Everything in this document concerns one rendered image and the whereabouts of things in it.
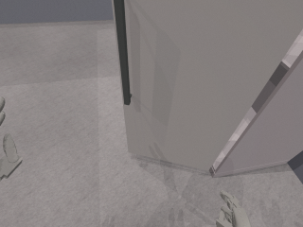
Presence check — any handle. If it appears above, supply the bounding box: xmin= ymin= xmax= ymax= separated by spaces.
xmin=114 ymin=0 xmax=132 ymax=105

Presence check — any left robot hand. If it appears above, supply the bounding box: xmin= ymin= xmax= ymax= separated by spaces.
xmin=0 ymin=96 xmax=23 ymax=181

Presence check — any fridge door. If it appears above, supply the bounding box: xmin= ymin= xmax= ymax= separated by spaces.
xmin=111 ymin=0 xmax=303 ymax=171

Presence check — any right robot hand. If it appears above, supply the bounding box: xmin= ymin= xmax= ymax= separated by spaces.
xmin=216 ymin=190 xmax=252 ymax=227

